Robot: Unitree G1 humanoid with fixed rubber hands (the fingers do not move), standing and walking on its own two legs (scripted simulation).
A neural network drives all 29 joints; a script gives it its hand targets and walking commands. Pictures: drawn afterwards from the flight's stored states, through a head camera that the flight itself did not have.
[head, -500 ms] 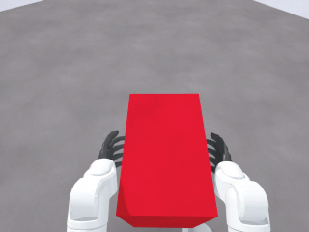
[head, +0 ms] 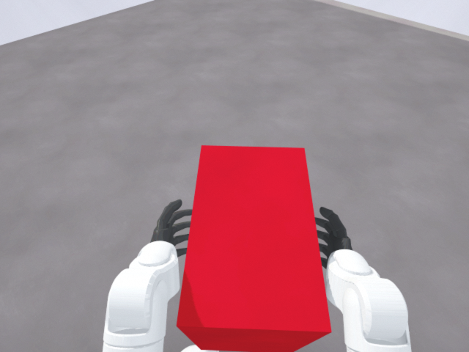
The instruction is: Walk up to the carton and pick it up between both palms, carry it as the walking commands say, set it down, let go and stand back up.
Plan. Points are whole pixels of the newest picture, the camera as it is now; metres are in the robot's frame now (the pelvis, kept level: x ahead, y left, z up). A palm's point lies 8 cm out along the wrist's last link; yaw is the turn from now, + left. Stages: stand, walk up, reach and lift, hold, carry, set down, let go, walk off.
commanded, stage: carry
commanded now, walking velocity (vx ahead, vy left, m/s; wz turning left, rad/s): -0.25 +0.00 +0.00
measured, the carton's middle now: (248, 256) +0.28 +0.00 +0.01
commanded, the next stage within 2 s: none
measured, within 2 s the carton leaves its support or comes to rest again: neither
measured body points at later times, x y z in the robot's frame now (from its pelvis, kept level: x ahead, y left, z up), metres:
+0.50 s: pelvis -0.25 -0.02 -0.01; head -0.24 -0.03 +0.44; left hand +0.02 +0.11 +0.07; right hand +0.01 -0.16 +0.06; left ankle -0.08 +0.09 -0.73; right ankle -0.30 -0.16 -0.73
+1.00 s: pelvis -0.48 -0.01 +0.00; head -0.46 +0.00 +0.45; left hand -0.20 +0.12 +0.07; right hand -0.21 -0.15 +0.07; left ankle -0.38 +0.07 -0.73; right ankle -0.50 -0.16 -0.67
